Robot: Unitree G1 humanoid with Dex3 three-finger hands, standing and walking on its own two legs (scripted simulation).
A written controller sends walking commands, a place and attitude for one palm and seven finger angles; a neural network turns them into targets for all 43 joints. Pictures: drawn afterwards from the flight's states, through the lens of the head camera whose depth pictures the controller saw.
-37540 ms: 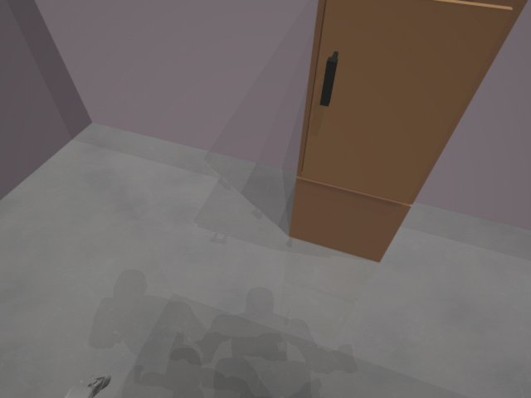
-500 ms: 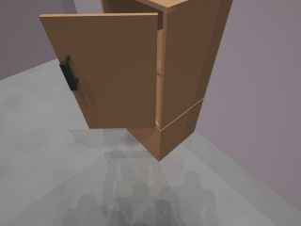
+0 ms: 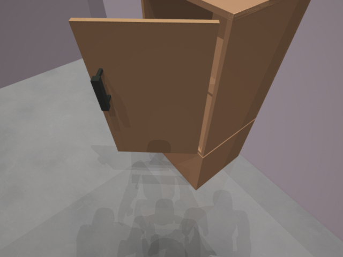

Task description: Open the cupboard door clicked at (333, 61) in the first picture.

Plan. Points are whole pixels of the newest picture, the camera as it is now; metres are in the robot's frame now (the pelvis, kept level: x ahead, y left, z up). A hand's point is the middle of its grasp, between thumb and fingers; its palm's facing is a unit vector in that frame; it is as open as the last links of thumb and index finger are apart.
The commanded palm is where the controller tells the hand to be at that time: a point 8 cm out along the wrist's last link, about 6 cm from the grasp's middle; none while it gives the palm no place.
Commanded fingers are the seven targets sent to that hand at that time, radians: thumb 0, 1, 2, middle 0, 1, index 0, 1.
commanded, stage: come to a stop and stand still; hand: left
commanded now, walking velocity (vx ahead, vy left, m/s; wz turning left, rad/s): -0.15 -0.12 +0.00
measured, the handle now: (102, 89) +0.56 +0.26 +0.05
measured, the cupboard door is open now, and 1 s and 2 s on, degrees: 49 49 49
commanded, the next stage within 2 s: look again from close up in 1.06 s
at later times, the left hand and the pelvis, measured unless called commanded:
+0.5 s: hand out of the picture +0.07 +0.19 -0.18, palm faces +0.03 -0.97 -0.23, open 7.3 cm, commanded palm none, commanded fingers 0.00 0.90 0.90 -0.20 -0.30 -0.20 -0.30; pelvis +0.01 +0.01 -0.01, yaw +0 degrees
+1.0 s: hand out of the picture -0.05 +0.23 -0.17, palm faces +0.02 -0.98 -0.20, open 7.4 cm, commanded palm none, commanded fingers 0.00 0.90 0.90 -0.20 -0.30 -0.20 -0.30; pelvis -0.03 +0.06 +0.00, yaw +0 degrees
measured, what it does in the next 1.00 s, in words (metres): steps on the spot: right foot, then left foot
